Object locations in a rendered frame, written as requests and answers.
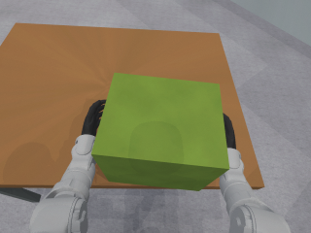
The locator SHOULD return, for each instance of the robot right upper arm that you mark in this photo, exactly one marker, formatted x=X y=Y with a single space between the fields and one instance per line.
x=248 y=219

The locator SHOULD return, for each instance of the right robot forearm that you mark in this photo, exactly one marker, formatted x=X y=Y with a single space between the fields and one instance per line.
x=234 y=187

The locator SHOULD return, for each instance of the robot left hand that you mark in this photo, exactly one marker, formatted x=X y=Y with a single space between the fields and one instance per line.
x=93 y=119

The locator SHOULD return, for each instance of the robot right hand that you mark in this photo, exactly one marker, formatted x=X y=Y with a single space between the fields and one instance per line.
x=229 y=133

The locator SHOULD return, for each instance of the robot left upper arm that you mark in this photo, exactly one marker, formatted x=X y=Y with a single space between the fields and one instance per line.
x=60 y=215

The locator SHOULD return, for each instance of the left robot forearm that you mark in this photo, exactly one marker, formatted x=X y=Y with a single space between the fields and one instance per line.
x=79 y=175

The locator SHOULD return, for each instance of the table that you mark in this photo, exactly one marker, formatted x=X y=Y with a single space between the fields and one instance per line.
x=50 y=75

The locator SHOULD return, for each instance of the carton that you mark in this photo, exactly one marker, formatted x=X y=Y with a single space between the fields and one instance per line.
x=161 y=132

